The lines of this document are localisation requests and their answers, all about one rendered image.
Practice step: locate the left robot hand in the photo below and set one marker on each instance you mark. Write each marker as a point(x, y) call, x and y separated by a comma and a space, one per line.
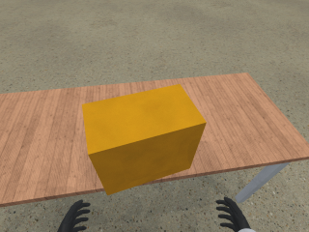
point(70, 219)

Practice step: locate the carton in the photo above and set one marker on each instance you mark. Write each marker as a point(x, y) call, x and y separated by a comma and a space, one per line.
point(138, 138)

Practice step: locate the table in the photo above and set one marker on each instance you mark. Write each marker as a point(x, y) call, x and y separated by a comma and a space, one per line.
point(43, 145)

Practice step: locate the right robot hand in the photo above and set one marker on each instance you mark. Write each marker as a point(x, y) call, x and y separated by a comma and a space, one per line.
point(236, 216)

